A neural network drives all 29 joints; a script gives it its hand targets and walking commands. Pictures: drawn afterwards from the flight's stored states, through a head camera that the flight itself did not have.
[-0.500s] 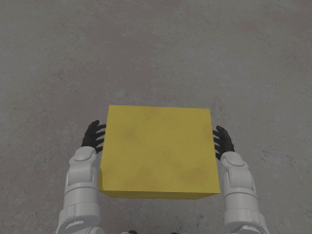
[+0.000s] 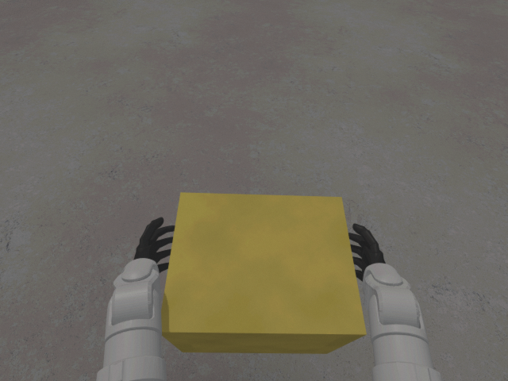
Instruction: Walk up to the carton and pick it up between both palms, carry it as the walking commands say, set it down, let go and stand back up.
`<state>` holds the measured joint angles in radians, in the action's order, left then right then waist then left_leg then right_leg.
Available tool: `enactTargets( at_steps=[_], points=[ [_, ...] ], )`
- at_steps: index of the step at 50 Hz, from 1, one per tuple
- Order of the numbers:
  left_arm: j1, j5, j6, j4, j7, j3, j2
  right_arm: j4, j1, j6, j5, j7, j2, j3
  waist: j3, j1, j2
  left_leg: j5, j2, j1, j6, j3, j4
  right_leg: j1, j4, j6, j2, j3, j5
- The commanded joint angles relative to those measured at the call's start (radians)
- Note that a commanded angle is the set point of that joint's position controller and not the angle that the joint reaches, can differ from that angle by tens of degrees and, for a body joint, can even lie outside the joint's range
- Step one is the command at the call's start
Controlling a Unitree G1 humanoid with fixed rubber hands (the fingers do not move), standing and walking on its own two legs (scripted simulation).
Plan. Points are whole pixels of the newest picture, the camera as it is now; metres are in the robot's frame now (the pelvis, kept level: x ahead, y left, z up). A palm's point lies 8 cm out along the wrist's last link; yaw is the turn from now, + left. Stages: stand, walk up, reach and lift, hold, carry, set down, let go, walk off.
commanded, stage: reach and lift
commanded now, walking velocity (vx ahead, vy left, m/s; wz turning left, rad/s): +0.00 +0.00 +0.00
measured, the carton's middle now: (258, 278) +0.31 -0.01 -0.05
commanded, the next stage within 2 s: hold in 1.20 s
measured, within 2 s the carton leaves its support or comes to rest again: neither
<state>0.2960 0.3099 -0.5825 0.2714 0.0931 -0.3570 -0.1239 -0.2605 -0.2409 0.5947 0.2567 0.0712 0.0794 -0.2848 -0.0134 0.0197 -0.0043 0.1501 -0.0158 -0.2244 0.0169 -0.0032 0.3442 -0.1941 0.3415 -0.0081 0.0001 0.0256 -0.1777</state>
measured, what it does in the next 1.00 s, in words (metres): stands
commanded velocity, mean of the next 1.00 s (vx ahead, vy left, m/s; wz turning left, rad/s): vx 0.00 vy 0.00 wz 0.00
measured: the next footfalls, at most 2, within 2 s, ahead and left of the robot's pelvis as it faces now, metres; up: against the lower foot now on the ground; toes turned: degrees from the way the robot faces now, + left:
none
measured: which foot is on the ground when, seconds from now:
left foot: down 0.00-1.00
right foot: down 0.00-1.00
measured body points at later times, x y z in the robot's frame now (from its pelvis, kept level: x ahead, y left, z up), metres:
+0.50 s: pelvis +0.01 -0.01 +0.00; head -0.01 -0.01 +0.45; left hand +0.30 +0.17 +0.04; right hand +0.29 -0.19 +0.03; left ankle +0.02 +0.11 -0.75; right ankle +0.00 -0.13 -0.75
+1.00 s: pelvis +0.01 -0.01 +0.00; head -0.01 -0.01 +0.45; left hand +0.30 +0.18 +0.04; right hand +0.29 -0.19 +0.03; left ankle +0.02 +0.11 -0.75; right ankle +0.00 -0.13 -0.75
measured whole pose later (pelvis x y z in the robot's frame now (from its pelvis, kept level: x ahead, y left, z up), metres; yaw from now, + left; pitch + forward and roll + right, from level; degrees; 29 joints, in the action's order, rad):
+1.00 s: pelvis +0.01 -0.01 +0.00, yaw +0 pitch -5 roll +0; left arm 0.17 0.27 -0.71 0.08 0.09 -0.29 -0.12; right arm -0.07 -0.13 0.73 0.23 0.06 0.09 -0.21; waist 0.03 0.00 0.00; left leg 0.15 0.00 -0.03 0.00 0.01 0.27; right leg 0.00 0.26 0.01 -0.01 0.02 -0.18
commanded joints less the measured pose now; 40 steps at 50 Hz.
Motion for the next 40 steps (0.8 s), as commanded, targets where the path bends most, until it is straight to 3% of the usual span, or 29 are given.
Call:
enactTargets(
  at_steps=[1, 2, 6, 7, 8, 10, 11, 12, 13, 14, 15, 16, 17, 18, 19, 20, 21, 24, 25, 27, 28, 29, 30, 32, 34, 36, 38, 39, 40],
  points=[
    [0.49, -0.242, -0.018, 0.036, 0.267, 0.626, -0.842, 0.11, -0.627, -0.017, -0.217, 0.243, 0.864, 0.573, -0.315, 0.009, -0.039, -0.106, -0.065, 0.206, -0.019, 0.047, -0.026, 0.077, -0.051, 0.002, -0.082, 0.019, 0.097],
    [0.52, -0.225, -0.024, 0.002, 0.265, 0.604, -0.783, 0.064, -0.623, -0.005, -0.213, 0.249, 0.876, 0.567, -0.276, -0.008, -0.023, -0.063, -0.069, 0.153, -0.015, 0.047, -0.052, 0.096, -0.046, 0.005, -0.094, 0.026, 0.075],
    [0.42, -0.237, -0.066, -0.013, 0.251, 0.625, -0.811, 0.142, -0.545, 0.031, -0.234, 0.23, 0.874, 0.61, -0.344, -0.023, 0.013, -0.254, -0.076, 0.235, -0.025, 0.053, -0.053, 0.219, -0.064, -0.005, -0.089, 0.042, 0.287],
    [0.397, -0.25, -0.07, -0.05, 0.241, 0.628, -0.779, 0.115, -0.505, 0.05, -0.226, 0.226, 0.85, 0.605, -0.276, -0.007, -0.032, -0.226, -0.074, 0.258, -0.016, 0.054, -0.065, 0.169, -0.077, -0.001, -0.09, 0.039, 0.247],
    [0.403, -0.23, -0.087, -0.089, 0.238, 0.634, -0.778, 0.175, -0.484, 0.05, -0.229, 0.22, 0.84, 0.598, -0.297, -0.022, 0.065, -0.244, -0.086, 0.253, -0.036, 0.044, -0.076, 0.236, -0.081, -0.001, -0.085, 0.05, 0.266],
    [0.429, -0.255, -0.098, -0.109, 0.229, 0.63, -0.744, 0.122, -0.459, 0.07, -0.204, 0.203, 0.817, 0.573, -0.176, -0.013, -0.036, -0.187, -0.077, 0.238, -0.014, 0.056, -0.074, 0.171, -0.092, 0.0, -0.089, 0.028, 0.202],
    [0.394, -0.226, -0.112, -0.114, 0.224, 0.61, -0.732, 0.163, -0.446, 0.075, -0.217, 0.202, 0.814, 0.559, -0.2, -0.007, 0.048, -0.19, -0.088, 0.25, -0.033, 0.035, -0.078, 0.2, -0.103, 0.008, -0.081, 0.048, 0.21],
    [0.386, -0.238, -0.116, -0.144, 0.219, 0.633, -0.737, 0.142, -0.442, 0.089, -0.198, 0.207, 0.805, 0.55, -0.18, 0.01, -0.009, -0.197, -0.073, 0.288, -0.021, 0.052, -0.083, 0.161, -0.096, 0.004, -0.093, 0.036, 0.191],
    [0.422, -0.268, -0.114, -0.17, 0.225, 0.66, -0.752, 0.168, -0.436, 0.093, -0.222, 0.204, 0.836, 0.574, -0.181, -0.01, -0.018, -0.19, -0.076, 0.258, -0.024, 0.042, -0.088, 0.184, -0.108, 0.004, -0.097, 0.037, 0.184],
    [0.402, -0.266, -0.122, -0.135, 0.22, 0.643, -0.743, 0.17, -0.482, 0.096, -0.229, 0.201, 0.808, 0.579, -0.162, -0.018, -0.01, -0.174, -0.076, 0.258, -0.021, 0.043, -0.09, 0.182, -0.094, -0.005, -0.099, 0.027, 0.184],
    [0.418, -0.27, -0.118, -0.161, 0.222, 0.667, -0.766, 0.211, -0.479, 0.092, -0.226, 0.195, 0.821, 0.586, -0.195, 0.014, 0.03, -0.19, -0.075, 0.263, -0.024, 0.041, -0.079, 0.194, -0.091, 0.002, -0.094, 0.035, 0.212],
    [0.39, -0.276, -0.12, -0.168, 0.218, 0.661, -0.75, 0.195, -0.436, 0.099, -0.218, 0.191, 0.814, 0.592, -0.2, -0.01, -0.012, -0.206, -0.067, 0.29, -0.02, 0.053, -0.088, 0.192, -0.092, 0.001, -0.106, 0.025, 0.202],
    [0.341, -0.264, -0.129, -0.137, 0.212, 0.642, -0.747, 0.235, -0.48, 0.091, -0.237, 0.184, 0.781, 0.593, -0.148, -0.013, 0.012, -0.217, -0.078, 0.251, -0.016, 0.044, -0.065, 0.192, -0.096, 0.006, -0.082, 0.037, 0.201],
    [0.332, -0.267, -0.129, -0.145, 0.204, 0.651, -0.734, 0.22, -0.454, 0.102, -0.224, 0.183, 0.788, 0.587, -0.162, -0.012, -0.022, -0.192, -0.061, 0.287, -0.019, 0.055, -0.084, 0.163, -0.1, 0.0, -0.094, 0.03, 0.18],
    [0.343, -0.264, -0.134, -0.163, 0.2, 0.666, -0.732, 0.205, -0.455, 0.101, -0.238, 0.186, 0.792, 0.597, -0.142, -0.015, 0.035, -0.222, -0.073, 0.272, -0.028, 0.045, -0.086, 0.18, -0.096, 0.008, -0.096, 0.042, 0.2],
    [0.361, -0.265, -0.126, -0.158, 0.207, 0.651, -0.731, 0.235, -0.513, 0.098, -0.243, 0.194, 0.793, 0.606, -0.175, -0.033, -0.014, -0.16, -0.072, 0.235, -0.021, 0.049, -0.09, 0.205, -0.09, 0.002, -0.105, 0.019, 0.165],
    [0.393, -0.274, -0.12, -0.196, 0.208, 0.684, -0.745, 0.213, -0.456, 0.099, -0.231, 0.192, 0.801, 0.602, -0.204, -0.007, 0.025, -0.186, -0.076, 0.239, -0.026, 0.051, -0.074, 0.227, -0.087, 0.013, -0.1, 0.041, 0.194],
    [0.376, -0.273, -0.124, -0.22, 0.202, 0.687, -0.738, 0.232, -0.417, 0.096, -0.236, 0.19, 0.81, 0.632, -0.227, -0.018, 0.03, -0.216, -0.088, 0.283, -0.024, 0.047, -0.071, 0.216, -0.084, 0.002, -0.097, 0.043, 0.262],
    [0.33, -0.275, -0.124, -0.215, 0.197, 0.676, -0.724, 0.253, -0.417, 0.098, -0.231, 0.181, 0.779, 0.618, -0.245, -0.029, -0.027, -0.25, -0.08, 0.319, -0.02, 0.056, -0.065, 0.2, -0.086, -0.003, -0.099, 0.034, 0.232],
    [0.36, -0.27, -0.124, -0.201, 0.202, 0.673, -0.733, 0.229, -0.459, 0.099, -0.245, 0.185, 0.798, 0.621, -0.167, -0.033, 0.043, -0.158, -0.076, 0.231, -0.016, 0.052, -0.075, 0.208, -0.091, 0.01, -0.077, 0.041, 0.181],
    [0.33, -0.251, -0.118, -0.193, 0.2, 0.641, -0.67, 0.26, -0.471, 0.094, -0.229, 0.18, 0.757, 0.605, -0.191, -0.041, -0.061, -0.144, -0.079, 0.226, -0.008, 0.048, -0.077, 0.214, -0.083, -0.004, -0.093, 0.033, 0.169],
    [0.396, -0.275, -0.117, -0.226, 0.206, 0.679, -0.701, 0.216, -0.445, 0.103, -0.232, 0.18, 0.778, 0.613, -0.163, -0.017, 0.011, -0.084, -0.073, 0.236, -0.012, 0.043, -0.075, 0.184, -0.091, 0.008, -0.085, 0.044, 0.104],
    [0.38, -0.265, -0.116, -0.183, 0.204, 0.65, -0.681, 0.232, -0.474, 0.097, -0.229, 0.18, 0.774, 0.601, -0.176, -0.041, -0.006, -0.062, -0.076, 0.244, -0.008, 0.043, -0.075, 0.188, -0.088, -0.002, -0.082, 0.038, 0.105],
    [0.432, -0.274, -0.114, -0.178, 0.214, 0.664, -0.715, 0.197, -0.478, 0.098, -0.218, 0.186, 0.797, 0.575, -0.157, -0.019, -0.005, -0.037, -0.072, 0.238, -0.013, 0.035, -0.073, 0.159, -0.1, 0.007, -0.09, 0.033, 0.066],
    [0.393, -0.272, -0.109, -0.165, 0.214, 0.662, -0.697, 0.174, -0.484, 0.092, -0.232, 0.191, 0.814, 0.598, -0.129, -0.027, -0.014, -0.059, -0.072, 0.226, -0.004, 0.043, -0.061, 0.154, -0.091, 0.009, -0.082, 0.046, 0.085],
    [0.395, -0.286, -0.105, -0.174, 0.217, 0.674, -0.74, 0.272, -0.519, 0.083, -0.238, 0.193, 0.812, 0.641, -0.211, -0.019, -0.009, -0.152, -0.071, 0.27, -0.003, 0.051, -0.065, 0.196, -0.066, -0.001, -0.096, 0.023, 0.194],
    [0.339, -0.273, -0.114, -0.182, 0.215, 0.674, -0.729, 0.242, -0.471, 0.091, -0.253, 0.193, 0.833, 0.637, -0.208, -0.043, -0.013, -0.199, -0.088, 0.24, -0.01, 0.052, -0.069, 0.249, -0.085, -0.001, -0.086, 0.037, 0.238],
    [0.364, -0.29, -0.117, -0.19, 0.214, 0.68, -0.725, 0.223, -0.42, 0.097, -0.235, 0.188, 0.812, 0.618, -0.187, -0.005, -0.024, -0.152, -0.081, 0.276, -0.009, 0.043, -0.072, 0.201, -0.096, 0.005, -0.077, 0.048, 0.204],
    [0.365, -0.276, -0.12, -0.184, 0.213, 0.666, -0.707, 0.173, -0.38, 0.106, -0.221, 0.187, 0.797, 0.587, -0.143, -0.009, -0.01, -0.137, -0.076, 0.269, -0.003, 0.051, -0.088, 0.165, -0.102, 0.009, -0.086, 0.041, 0.17]
  ],
)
